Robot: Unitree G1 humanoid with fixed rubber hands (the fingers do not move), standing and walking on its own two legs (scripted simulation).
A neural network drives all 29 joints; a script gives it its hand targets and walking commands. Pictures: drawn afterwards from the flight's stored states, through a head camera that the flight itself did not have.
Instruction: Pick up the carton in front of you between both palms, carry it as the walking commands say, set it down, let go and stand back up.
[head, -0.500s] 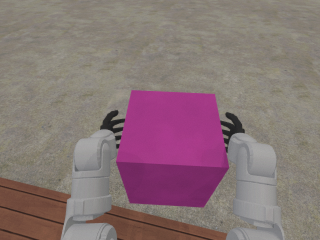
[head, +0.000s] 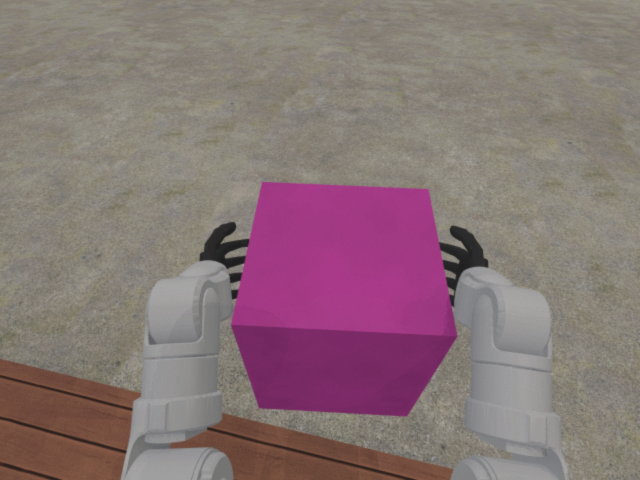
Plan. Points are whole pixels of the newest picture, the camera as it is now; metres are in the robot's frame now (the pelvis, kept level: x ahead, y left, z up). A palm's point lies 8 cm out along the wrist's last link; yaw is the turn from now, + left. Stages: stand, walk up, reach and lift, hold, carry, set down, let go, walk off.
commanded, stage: carry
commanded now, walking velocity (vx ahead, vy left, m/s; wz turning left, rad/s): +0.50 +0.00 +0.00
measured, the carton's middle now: (338, 305) +0.35 +0.00 +0.05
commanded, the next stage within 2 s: none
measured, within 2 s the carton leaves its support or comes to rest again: neither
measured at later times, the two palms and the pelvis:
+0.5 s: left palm (289, 221) +0.46 +0.07 +0.09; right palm (490, 222) +0.47 -0.23 +0.09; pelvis +0.14 -0.07 +0.00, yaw -1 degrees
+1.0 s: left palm (296, 136) +0.74 +0.08 +0.08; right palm (447, 144) +0.71 -0.22 +0.09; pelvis +0.40 -0.04 +0.00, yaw -2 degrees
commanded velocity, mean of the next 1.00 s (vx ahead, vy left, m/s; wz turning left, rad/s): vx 0.50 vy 0.00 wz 0.00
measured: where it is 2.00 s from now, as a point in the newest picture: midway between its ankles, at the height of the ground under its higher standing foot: (352, 299)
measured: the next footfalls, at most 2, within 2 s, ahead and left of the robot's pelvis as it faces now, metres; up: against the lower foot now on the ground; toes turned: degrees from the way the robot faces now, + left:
right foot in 0.36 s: +0.20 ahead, -0.15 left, +0.00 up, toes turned -7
left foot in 0.84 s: +0.47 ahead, +0.03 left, +0.00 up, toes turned +2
